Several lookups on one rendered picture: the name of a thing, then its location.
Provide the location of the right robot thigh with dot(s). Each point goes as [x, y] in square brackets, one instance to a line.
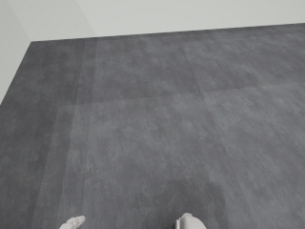
[189, 222]

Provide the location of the right robot shin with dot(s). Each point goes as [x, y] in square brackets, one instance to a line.
[187, 214]

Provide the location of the left robot hand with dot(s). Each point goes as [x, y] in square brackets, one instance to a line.
[73, 223]

